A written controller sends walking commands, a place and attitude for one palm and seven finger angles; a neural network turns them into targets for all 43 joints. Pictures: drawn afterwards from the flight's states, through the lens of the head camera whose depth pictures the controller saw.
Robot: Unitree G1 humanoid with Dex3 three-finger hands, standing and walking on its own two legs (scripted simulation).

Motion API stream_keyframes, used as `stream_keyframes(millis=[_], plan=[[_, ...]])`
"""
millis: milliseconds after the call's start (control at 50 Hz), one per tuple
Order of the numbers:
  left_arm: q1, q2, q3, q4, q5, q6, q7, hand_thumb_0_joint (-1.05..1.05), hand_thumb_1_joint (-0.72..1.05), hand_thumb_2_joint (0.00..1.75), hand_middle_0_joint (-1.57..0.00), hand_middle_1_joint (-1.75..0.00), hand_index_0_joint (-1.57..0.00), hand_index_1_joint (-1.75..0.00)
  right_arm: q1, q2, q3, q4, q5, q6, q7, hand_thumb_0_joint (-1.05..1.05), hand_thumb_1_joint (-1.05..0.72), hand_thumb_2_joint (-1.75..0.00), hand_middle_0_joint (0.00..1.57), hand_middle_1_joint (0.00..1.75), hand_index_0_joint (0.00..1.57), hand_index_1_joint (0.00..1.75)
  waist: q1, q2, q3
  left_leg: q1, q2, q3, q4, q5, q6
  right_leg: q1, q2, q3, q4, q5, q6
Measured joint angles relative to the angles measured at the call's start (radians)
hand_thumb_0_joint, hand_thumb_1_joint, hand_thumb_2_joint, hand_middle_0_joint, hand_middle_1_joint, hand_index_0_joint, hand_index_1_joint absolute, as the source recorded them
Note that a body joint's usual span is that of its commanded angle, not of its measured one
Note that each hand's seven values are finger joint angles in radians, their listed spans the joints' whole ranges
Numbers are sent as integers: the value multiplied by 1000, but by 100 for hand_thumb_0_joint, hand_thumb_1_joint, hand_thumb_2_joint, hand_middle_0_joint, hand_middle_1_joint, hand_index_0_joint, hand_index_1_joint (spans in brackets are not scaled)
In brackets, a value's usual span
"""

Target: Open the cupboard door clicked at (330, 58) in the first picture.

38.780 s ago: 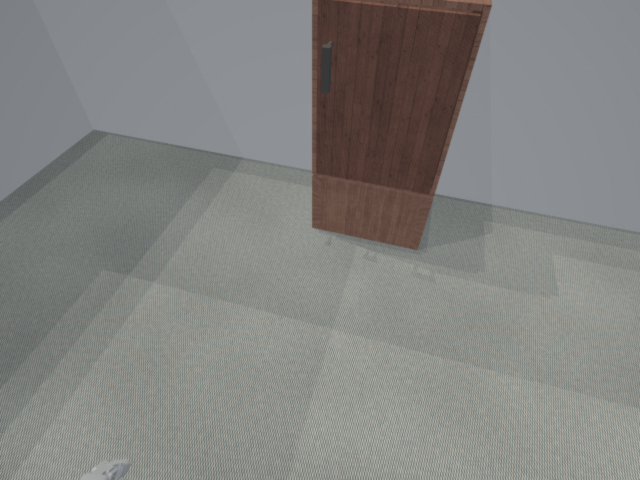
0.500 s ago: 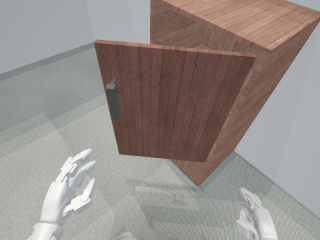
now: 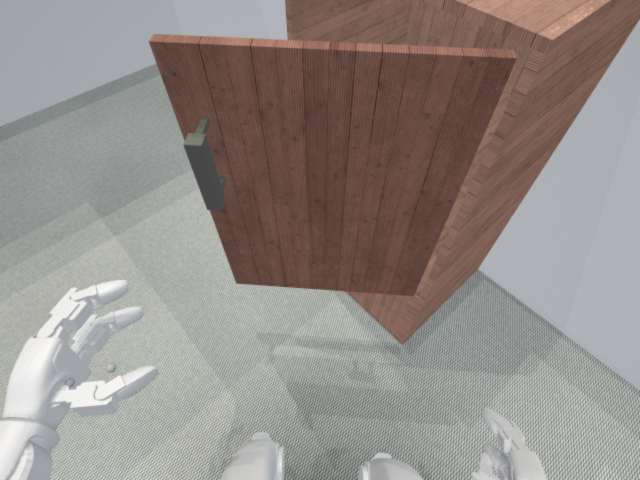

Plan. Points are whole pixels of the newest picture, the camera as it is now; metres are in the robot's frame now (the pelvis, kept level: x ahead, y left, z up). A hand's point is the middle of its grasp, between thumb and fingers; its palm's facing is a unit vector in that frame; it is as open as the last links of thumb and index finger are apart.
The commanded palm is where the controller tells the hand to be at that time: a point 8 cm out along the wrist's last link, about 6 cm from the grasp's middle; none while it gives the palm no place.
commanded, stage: raise the hand with hooked fingers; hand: left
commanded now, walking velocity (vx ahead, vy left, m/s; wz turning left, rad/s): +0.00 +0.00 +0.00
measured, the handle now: (210, 164) +0.54 +0.19 +0.06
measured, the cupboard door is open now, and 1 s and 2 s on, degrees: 43 43 43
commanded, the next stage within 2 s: move the hooked fingers beside the handle in 1.26 s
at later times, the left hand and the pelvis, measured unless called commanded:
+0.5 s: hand (44, 341) +0.26 +0.31 +0.06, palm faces -0.01 -1.00 -0.05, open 13.7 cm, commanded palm +0.24 +0.36 +0.07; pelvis +0.00 +0.06 +0.01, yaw +0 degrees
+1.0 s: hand (32, 309) +0.29 +0.33 +0.08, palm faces -0.03 -1.00 -0.05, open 13.9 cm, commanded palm +0.26 +0.38 +0.08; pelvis +0.00 +0.05 +0.03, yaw +0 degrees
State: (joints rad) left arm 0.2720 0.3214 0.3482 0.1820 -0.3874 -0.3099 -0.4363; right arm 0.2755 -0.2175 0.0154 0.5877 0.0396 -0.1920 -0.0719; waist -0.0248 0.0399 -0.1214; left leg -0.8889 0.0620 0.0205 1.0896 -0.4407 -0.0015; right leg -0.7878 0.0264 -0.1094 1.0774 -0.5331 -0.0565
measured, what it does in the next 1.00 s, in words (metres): shifts its weight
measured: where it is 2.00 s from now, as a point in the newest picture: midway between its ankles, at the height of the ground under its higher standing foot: outside the picture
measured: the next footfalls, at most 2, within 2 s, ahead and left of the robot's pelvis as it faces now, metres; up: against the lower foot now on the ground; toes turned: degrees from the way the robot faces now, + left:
none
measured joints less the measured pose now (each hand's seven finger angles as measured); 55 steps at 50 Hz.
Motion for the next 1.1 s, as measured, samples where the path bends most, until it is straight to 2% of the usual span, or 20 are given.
stream_keyframes(millis=[60, 120, 220, 300, 380, 500, 540, 700, 840, 900, 1020, 1100], plan=[[18, -14, 24, -12, 3, -80, 24, 0, 6, 54, -26, -85, -27, -85, 32, -24, -29, 26, -2, -6, 7, 2, -90, -90, 20, 30, 21, 30, 7, -4, -13, 13, -6, 10, -23, 3, 10, 13, -5, 9, -26, 8, 10], [2, -8, 11, 33, 13, -121, -3, 0, -1, 51, -26, -89, -27, -90, 34, -55, -44, 43, 2, -12, 9, 2, -90, -90, 20, 30, 20, 30, 9, -3, -19, -1, -14, 11, -18, 1, 23, 4, -13, 10, -27, 8, 20], [-30, 8, -32, 85, 29, -89, -61, 0, -13, 46, -27, -97, -28, -97, 6, -79, -47, 26, 7, -34, 2, 2, -91, -90, 20, 30, 20, 30, 4, -12, 2, -11, -19, 17, -8, -2, 45, 0, -18, 16, -31, 16, 36], [-32, 16, -34, 15, 34, -98, -29, 0, -23, 42, -28, -103, -29, -103, -9, -64, -36, -2, 0, -55, 5, 2, -91, -90, 20, 30, 20, 30, 5, -28, 9, 13, -22, 22, -21, 0, 55, 28, -20, 20, -56, 28, 45], [-73, 31, -11, -3, 30, -102, 10, -1, -32, 37, -29, -109, -29, -109, -22, -46, -13, -27, -4, -50, 15, 2, -91, -90, 20, 30, 20, 30, 10, -28, 0, 38, -31, 19, -38, 6, 65, 61, -27, 17, -84, 38, 57], [-152, 74, -4, 105, 51, 20, -23, -1, -43, 33, -30, -116, -30, -116, -35, -36, 28, -68, 3, -20, 16, 1, -90, -90, 20, 30, 21, 30, 20, -11, -1, 61, -45, 20, -64, 19, 80, 91, -38, 16, -120, 56, 70], [-162, 79, -7, 121, 57, 44, -36, -1, -45, 32, -30, -117, -30, -117, -33, -35, 36, -75, 2, -18, 13, 1, -90, -90, 20, 30, 21, 30, 24, -10, 5, 69, -47, 23, -74, 24, 84, 100, -40, 18, -131, 62, 72], [-239, 97, 38, 134, 53, -10, -47, -1, -49, 30, -30, -120, -30, -120, -10, -41, 44, -47, -9, -15, 8, 1, -90, -90, 20, 30, 21, 30, 28, -24, 28, 95, -52, 24, -96, 34, 86, 126, -42, 20, -155, 74, 67], [-304, 155, 67, 250, 48, 58, -104, -1, -50, 30, -30, -120, -30, -120, 20, -62, 32, -35, 2, 3, 1, 1, -90, -90, 20, 30, 21, 30, 10, -14, 25, 108, -52, 25, -122, 45, 86, 138, -40, 22, -182, 86, 71], [-286, 149, 61, 242, 40, 58, -113, -1, -50, 30, -30, -120, -30, -120, 34, -71, 22, -39, 0, -2, 6, 2, -90, -90, 20, 30, 21, 30, 4, -11, 25, 115, -49, 29, -134, 49, 84, 141, -38, 27, -191, 91, 70], [-266, 122, 70, 226, 33, 4, -97, -1, -50, 30, -30, -120, -30, -120, 45, -74, 13, -37, -6, -6, 15, 2, -90, -90, 20, 30, 21, 30, -1, -22, 24, 115, -44, 30, -136, 49, 75, 135, -34, 29, -183, 86, 67], [-277, 120, 78, 250, 35, 0, -96, -1, -50, 30, -30, -120, -30, -120, 39, -72, 15, -35, -4, 0, 14, 2, -90, -90, 20, 30, 21, 30, -3, -24, 25, 105, -40, 22, -128, 47, 66, 125, -29, 22, -172, 80, 59]])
